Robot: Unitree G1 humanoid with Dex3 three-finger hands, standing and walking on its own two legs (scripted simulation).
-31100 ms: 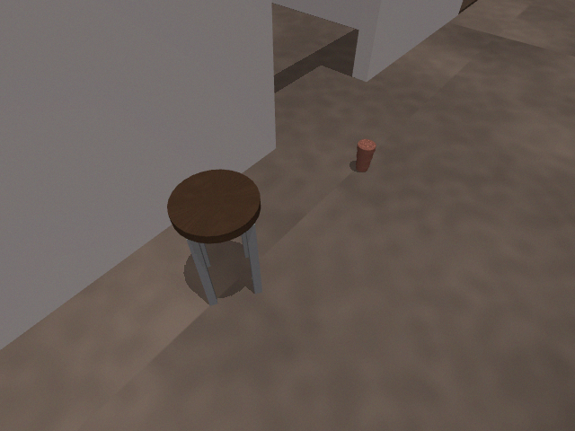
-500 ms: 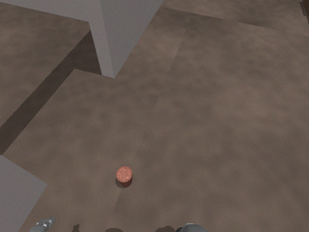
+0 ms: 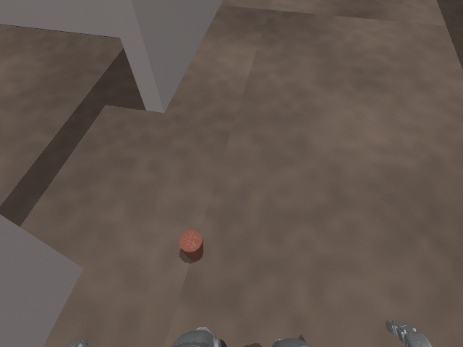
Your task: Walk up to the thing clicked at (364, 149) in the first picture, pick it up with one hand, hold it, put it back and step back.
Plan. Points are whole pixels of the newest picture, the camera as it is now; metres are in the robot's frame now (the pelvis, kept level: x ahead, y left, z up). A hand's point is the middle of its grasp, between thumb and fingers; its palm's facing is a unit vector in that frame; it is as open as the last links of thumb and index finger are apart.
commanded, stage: step back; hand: left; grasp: from the side
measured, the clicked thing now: (193, 247) +0.53 +0.17 -0.68
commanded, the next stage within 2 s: none
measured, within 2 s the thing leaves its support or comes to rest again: neither
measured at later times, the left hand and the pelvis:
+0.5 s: hand out of the picture -0.02 +0.28 -0.14, palm faces +0.03 -0.94 -0.34, open 7.4 cm; pelvis -0.13 +0.01 +0.02, yaw +2 degrees
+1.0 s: hand out of the picture -0.16 +0.22 -0.12, palm faces +0.00 -0.90 -0.43, open 7.4 cm; pelvis -0.28 -0.05 +0.01, yaw +2 degrees
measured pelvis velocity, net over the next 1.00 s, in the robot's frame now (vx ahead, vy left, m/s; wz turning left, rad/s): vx -0.28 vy -0.05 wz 0.04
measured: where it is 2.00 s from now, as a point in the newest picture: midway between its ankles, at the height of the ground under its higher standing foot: outside the picture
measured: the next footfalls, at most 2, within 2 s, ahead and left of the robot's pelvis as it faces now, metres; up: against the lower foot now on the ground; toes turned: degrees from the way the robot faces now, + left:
left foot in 0.30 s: -0.08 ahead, +0.13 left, +0.00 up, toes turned +0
right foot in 0.70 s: -0.18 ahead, -0.15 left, +0.00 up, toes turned +2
